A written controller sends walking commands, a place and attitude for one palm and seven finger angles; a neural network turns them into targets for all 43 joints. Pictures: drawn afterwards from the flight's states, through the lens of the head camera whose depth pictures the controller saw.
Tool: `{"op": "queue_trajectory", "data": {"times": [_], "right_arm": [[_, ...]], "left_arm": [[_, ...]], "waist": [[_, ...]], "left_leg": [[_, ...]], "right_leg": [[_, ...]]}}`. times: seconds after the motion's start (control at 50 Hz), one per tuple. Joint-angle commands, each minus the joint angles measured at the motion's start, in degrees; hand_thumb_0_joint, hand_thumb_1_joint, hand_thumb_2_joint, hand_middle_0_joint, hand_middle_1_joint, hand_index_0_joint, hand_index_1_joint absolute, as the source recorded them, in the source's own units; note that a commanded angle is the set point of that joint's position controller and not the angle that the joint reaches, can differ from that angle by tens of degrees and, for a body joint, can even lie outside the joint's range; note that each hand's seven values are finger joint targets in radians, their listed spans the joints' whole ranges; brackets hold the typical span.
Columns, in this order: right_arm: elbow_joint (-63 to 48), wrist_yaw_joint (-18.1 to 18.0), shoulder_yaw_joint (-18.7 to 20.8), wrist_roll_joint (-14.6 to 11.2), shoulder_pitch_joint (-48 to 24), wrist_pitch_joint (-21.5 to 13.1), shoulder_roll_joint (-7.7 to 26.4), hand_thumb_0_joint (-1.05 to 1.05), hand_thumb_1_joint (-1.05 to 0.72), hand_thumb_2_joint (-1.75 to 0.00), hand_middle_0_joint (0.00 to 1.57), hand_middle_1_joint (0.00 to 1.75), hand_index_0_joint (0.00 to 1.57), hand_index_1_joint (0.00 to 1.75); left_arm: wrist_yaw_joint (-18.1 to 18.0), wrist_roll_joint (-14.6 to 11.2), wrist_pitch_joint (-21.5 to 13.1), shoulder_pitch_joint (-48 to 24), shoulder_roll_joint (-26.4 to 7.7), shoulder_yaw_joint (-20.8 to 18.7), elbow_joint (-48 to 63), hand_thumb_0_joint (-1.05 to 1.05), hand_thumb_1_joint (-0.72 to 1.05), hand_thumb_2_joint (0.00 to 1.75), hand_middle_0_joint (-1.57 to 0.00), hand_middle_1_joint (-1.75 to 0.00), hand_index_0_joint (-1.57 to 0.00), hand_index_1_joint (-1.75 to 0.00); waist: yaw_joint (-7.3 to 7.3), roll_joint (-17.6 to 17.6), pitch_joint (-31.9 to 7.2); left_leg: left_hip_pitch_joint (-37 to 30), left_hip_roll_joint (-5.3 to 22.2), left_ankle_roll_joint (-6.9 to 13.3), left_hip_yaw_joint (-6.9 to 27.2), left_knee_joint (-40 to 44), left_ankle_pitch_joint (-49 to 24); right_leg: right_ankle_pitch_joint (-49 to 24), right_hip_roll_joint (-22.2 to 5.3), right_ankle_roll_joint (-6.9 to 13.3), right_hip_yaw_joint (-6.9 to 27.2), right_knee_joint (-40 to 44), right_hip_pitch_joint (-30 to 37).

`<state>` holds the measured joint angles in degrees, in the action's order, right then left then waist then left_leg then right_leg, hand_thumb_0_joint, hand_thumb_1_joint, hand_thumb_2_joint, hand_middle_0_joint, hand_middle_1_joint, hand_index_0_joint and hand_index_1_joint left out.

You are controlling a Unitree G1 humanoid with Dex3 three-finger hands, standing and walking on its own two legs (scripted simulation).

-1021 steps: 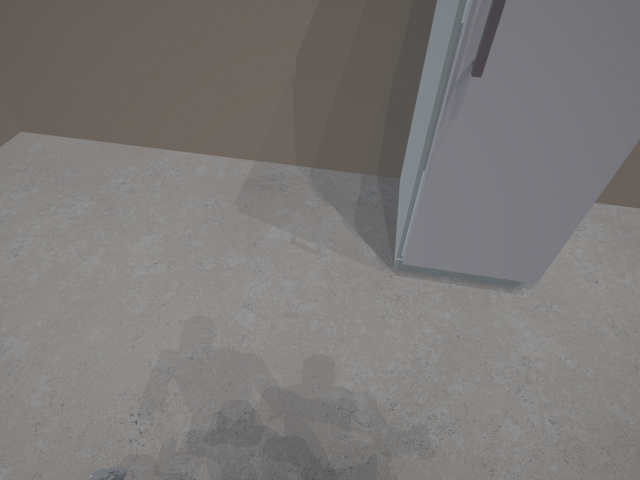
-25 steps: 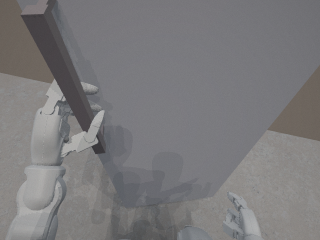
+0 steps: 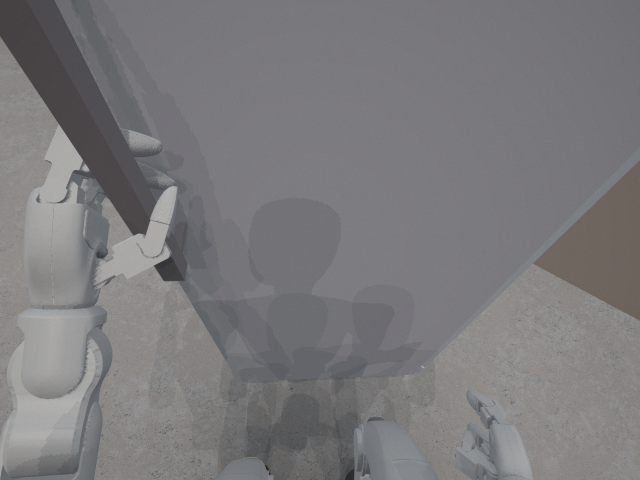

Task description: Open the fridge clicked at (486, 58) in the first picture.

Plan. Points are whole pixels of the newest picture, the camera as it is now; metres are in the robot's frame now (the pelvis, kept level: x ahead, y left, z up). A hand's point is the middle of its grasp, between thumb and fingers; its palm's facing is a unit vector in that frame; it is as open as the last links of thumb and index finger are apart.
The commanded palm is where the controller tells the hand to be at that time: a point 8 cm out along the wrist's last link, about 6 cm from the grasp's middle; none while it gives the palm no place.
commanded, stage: walk backward, drawing the door open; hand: left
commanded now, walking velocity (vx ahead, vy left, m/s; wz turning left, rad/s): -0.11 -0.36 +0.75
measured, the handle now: (129, 158) +0.33 +0.18 +0.24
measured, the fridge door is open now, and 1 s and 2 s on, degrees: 38 68 67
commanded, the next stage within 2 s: stop walking and hold the door back in 0.66 s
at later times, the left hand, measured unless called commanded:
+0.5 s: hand (190, 384) +0.18 +0.10 +0.19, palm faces +0.61 -0.75 -0.25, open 6.7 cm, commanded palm +0.11 +0.13 +0.20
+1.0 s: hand out of the picture +0.10 +0.05 +0.20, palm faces +0.85 -0.46 -0.25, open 6.5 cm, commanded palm +0.06 +0.07 +0.19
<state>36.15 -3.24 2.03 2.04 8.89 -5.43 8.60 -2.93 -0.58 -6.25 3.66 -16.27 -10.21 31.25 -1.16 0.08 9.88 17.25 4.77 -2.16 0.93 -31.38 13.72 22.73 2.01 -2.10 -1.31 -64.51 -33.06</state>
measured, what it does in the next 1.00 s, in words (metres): steps to the right, turning left: right foot, then left foot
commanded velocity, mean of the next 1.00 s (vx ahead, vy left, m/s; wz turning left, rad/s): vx -0.06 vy -0.20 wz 0.56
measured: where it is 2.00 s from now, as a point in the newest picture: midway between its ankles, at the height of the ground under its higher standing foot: outside the picture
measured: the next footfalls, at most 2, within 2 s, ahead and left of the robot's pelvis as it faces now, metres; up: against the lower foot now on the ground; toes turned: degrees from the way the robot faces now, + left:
right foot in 0.16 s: +0.04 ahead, -0.24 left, +0.00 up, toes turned +6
left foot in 0.40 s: +0.00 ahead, -0.05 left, +0.00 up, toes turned +26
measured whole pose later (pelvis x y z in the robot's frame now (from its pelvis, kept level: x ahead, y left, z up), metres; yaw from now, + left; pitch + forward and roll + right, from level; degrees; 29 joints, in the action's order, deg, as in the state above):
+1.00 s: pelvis +0.00 -0.34 -0.02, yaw +41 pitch -2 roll -1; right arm 36.0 -5.3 1.9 -1.6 7.3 -3.4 15.4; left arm -5.6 -2.1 -6.7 -9.1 -22.6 -14.7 11.1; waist 1.9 -0.2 5.8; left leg 18.9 -0.2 4.9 -6.2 -39.4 18.3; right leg 28.3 -4.8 -2.2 -4.8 -51.5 -21.8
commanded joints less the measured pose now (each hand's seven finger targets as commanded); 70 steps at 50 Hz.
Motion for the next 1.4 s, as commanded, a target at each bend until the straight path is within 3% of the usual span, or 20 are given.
{"op": "queue_trajectory", "data": {"times": [0.0,0.08,0.12,0.14,0.2,0.32,0.34,0.36,0.38,0.5,0.6,0.66,0.72,0.82,0.88,0.92,1.02,1.16,1.24,1.38], "right_arm": [[-7.2,0.2,3.4,-1.5,-4.7,-3.1,9.4,0.0,-0.9,-0.9,0.2,0.3,0.2,0.3],[-8.4,0.1,2.7,-2.5,-6.4,-3.1,9.0,0.0,-0.9,-0.9,0.2,0.3,0.2,0.3],[-7.4,0.3,2.0,-3.1,-4.7,-2.9,6.1,0.0,-0.9,-0.9,0.2,0.3,0.2,0.3],[-8.1,0.1,1.7,-3.1,-6.3,-2.5,4.9,0.0,-0.9,-0.9,0.2,0.3,0.2,0.3],[-8.2,-0.7,2.5,-2.6,-8.3,-3.5,6.6,0.0,-0.9,-0.9,0.2,0.3,0.2,0.3],[-9.6,-2.5,0.9,-1.0,-3.4,-1.7,6.0,0.0,-0.9,-0.9,0.2,0.3,0.2,0.3],[-9.6,-2.7,1.8,-0.9,-0.9,-2.1,7.0,0.0,-0.9,-0.9,0.2,0.3,0.2,0.3],[-10.7,-2.4,3.2,-0.8,-1.7,-2.5,10.3,0.0,-0.9,-0.9,0.2,0.3,0.2,0.3],[-10.0,-1.0,2.9,0.0,-0.8,-2.7,10.7,0.0,-0.9,-0.9,0.2,0.3,0.2,0.3],[-6.8,-0.3,3.6,-1.1,-4.3,-2.8,10.6,0.0,-0.9,-0.9,0.2,0.3,0.2,0.3],[-9.2,0.1,2.4,-2.9,-4.5,-3.3,10.5,0.0,-0.9,-0.9,0.2,0.3,0.2,0.3],[-9.3,-0.3,1.4,-3.4,-5.4,-2.6,7.1,0.0,-0.9,-0.9,0.2,0.3,0.2,0.3],[-9.3,-0.5,2.2,-3.1,-7.7,-2.4,8.4,0.0,-0.9,-0.9,0.2,0.3,0.2,0.3],[-7.9,-2.2,-0.3,-2.7,-5.8,-0.9,8.4,0.0,-0.9,-0.9,0.2,0.3,0.2,0.3],[-7.6,-2.6,0.2,-2.9,-3.2,-0.3,10.2,0.0,-0.9,-0.9,0.2,0.3,0.2,0.3],[-9.9,-1.7,0.7,-4.2,-3.3,-0.9,12.9,0.0,-0.9,-0.9,0.2,0.3,0.2,0.3],[-6.1,-1.7,0.2,-4.4,-2.6,-2.0,12.6,0.0,-0.9,-0.9,0.2,0.3,0.2,0.3],[-6.0,-3.0,-2.1,-3.6,-4.3,-1.0,12.6,0.0,-0.9,-0.9,0.2,0.3,0.2,0.3],[-4.8,-3.0,-1.2,-2.4,-4.0,-1.1,12.7,0.0,-0.9,-0.9,0.2,0.3,0.2,0.3],[-2.5,-3.1,-1.0,-3.0,-2.2,-1.2,12.3,0.0,-0.9,-0.9,0.2,0.3,0.2,0.3]], "left_arm": [[-0.6,0.0,-4.9,-11.1,-6.1,-5.6,14.7,0.0,0.9,0.9,-0.45,-1.4,-0.45,-1.4],[-1.4,-1.3,-4.3,-10.6,-8.2,-8.6,12.7,0.0,0.9,0.9,-0.45,-1.4,-0.45,-1.4],[-1.9,-1.4,-3.9,-12.6,-12.5,-11.4,13.5,0.0,0.9,0.9,-0.45,-1.4,-0.45,-1.4],[-2.4,-1.3,-3.3,-13.1,-17.4,-15.0,14.3,0.0,0.9,0.9,-0.45,-1.4,-0.45,-1.4],[-2.6,-1.7,-3.9,-10.4,-16.1,-15.2,15.8,0.0,0.9,0.9,-0.45,-1.4,-0.45,-1.4],[-2.8,-3.0,-3.7,-11.1,-12.7,-12.6,14.6,0.0,0.9,0.9,-0.45,-1.4,-0.45,-1.4],[-2.6,-3.1,-4.2,-12.5,-12.4,-12.1,15.1,0.0,0.9,0.9,-0.45,-1.4,-0.45,-1.4],[-2.1,-3.3,-4.9,-9.9,-10.8,-10.8,14.1,0.0,0.9,0.9,-0.45,-1.4,-0.45,-1.4],[-1.6,-1.8,-6.0,-12.2,-12.4,-12.0,15.4,0.0,0.9,0.9,-0.45,-1.4,-0.45,-1.4],[-1.2,-1.4,-5.5,-13.0,-13.8,-15.1,13.4,0.0,0.9,0.9,-0.45,-1.4,-0.45,-1.4],[-2.2,-3.2,-4.2,-13.1,-15.1,-17.2,9.8,0.0,0.9,0.9,-0.45,-1.4,-0.45,-1.4],[-4.2,-3.0,-2.1,-11.4,-23.3,-22.4,8.0,0.0,0.9,0.9,-0.45,-1.4,-0.45,-1.4],[-4.3,-3.2,-2.7,-10.0,-22.8,-23.1,10.6,0.0,0.9,0.9,-0.45,-1.4,-0.45,-1.4],[-6.7,-2.3,-2.7,-19.5,-18.7,-18.2,-4.2,0.0,0.9,0.9,-0.45,-1.4,-0.45,-1.4],[-7.0,-2.2,-3.8,-28.8,-16.5,-13.0,-6.6,0.0,0.9,0.9,-0.45,-1.4,-0.45,-1.4],[-6.4,-3.0,-4.7,-31.8,-14.4,-9.0,-7.2,0.0,0.9,0.9,-0.45,-1.4,-0.45,-1.4],[-5.2,-1.1,-2.6,-46.5,-13.8,-2.9,-19.6,0.0,0.9,0.9,-0.45,-1.4,-0.45,-1.4],[-4.8,-1.7,-0.7,-58.3,-17.8,-4.6,-35.0,0.0,0.9,0.9,-0.45,-1.4,-0.45,-1.4],[-5.1,-1.0,-1.5,-63.3,-26.0,-10.2,-43.6,0.0,0.9,0.9,-0.45,-1.4,-0.45,-1.4],[-4.1,-0.2,-4.6,-62.9,-26.0,-11.3,-51.4,0.0,0.9,0.9,-0.45,-1.4,-0.45,-1.4]], "waist": [[0.98,-16.2,-19.8],[1.44,-18.5,-18.5],[1.42,1.5,-21.1],[2.14,17.5,-20.5],[2.87,13.8,-19.3],[-0.78,2.9,-21.2],[-2.51,-2.3,-22.9],[-0.48,-17.0,-22.8],[-0.21,-13.6,-23.8],[1.3,-17.8,-20.9],[1.87,-19.6,-20.6],[2.39,11.3,-19.6],[2.7,16.0,-18.6],[1.1,9.7,-21.0],[-0.55,1.3,-24.7],[1.41,-20.8,-25.2],[-0.79,-7.7,-20.6],[1.78,-14.0,-21.0],[3.42,8.4,-18.2],[3.14,10.1,-22.4]], "left_leg": [[-3.2,11.2,6.5,8.9,13.2,-8.7],[9.2,8.7,5.8,9.6,12.5,11.6],[7.2,-3.1,0.7,-0.5,-8.2,14.7],[15.1,-7.4,-1.4,-5.5,-30.3,20.9],[20.2,-2.1,-0.4,-1.3,-50.0,24.0],[-5.9,-2.7,-0.3,-11.2,-0.3,3.7],[-20.8,3.9,2.2,-1.9,6.2,-6.8],[-29.2,23.1,9.0,25.2,11.7,-32.9],[-27.8,30.2,15.5,37.4,13.1,-39.0],[-9.7,14.4,7.9,10.8,9.7,-15.2],[5.9,8.0,4.8,6.2,9.2,9.8],[14.3,-6.0,-1.1,-4.2,-31.8,20.9],[19.3,-2.1,-0.9,-1.8,-49.9,23.0],[5.4,-2.5,0.5,-5.4,-16.1,15.5],[-10.2,-3.8,1.5,-5.8,5.8,-3.0],[-19.3,17.6,12.4,18.0,7.0,-44.5],[-11.7,12.8,11.9,11.6,11.0,-16.4],[3.0,4.9,6.8,2.1,13.6,22.4],[15.8,-5.3,0.9,1.0,-27.0,13.1],[3.0,-5.4,1.9,-6.3,-5.7,7.2]], "right_leg": [[-5.3,-1.9,-0.8,1.9,11.2,13.2],[-1.0,1.5,-1.7,-4.2,29.5,30.0],[-3.9,-5.2,1.4,-1.4,48.5,29.4],[-5.8,-18.0,8.1,10.9,51.1,25.8],[-31.7,-23.5,16.7,10.1,41.3,26.9],[-34.9,-13.8,9.0,-8.3,23.8,18.3],[-22.1,-11.2,5.7,-8.0,12.3,5.4],[9.2,-3.9,0.7,-5.2,1.0,-7.5],[11.7,-2.6,-0.6,4.4,-7.1,-8.1],[-2.9,-4.1,-0.6,3.9,9.3,6.4],[-3.1,0.9,-1.5,-5.4,32.7,29.3],[-7.2,-21.0,9.9,14.4,50.2,24.0],[-26.3,-23.8,15.7,10.1,42.7,25.3],[-44.4,-22.2,9.9,1.6,35.3,25.1],[-37.1,-17.8,4.7,-1.0,25.5,22.2],[8.7,-5.8,-1.0,-2.6,10.2,6.3],[1.9,-4.9,-0.7,1.3,3.3,5.0],[-1.8,-1.8,0.5,-5.3,32.8,27.8],[6.6,-26.8,13.3,33.6,54.9,24.9],[-22.8,-17.9,7.9,8.4,42.6,28.8]]}}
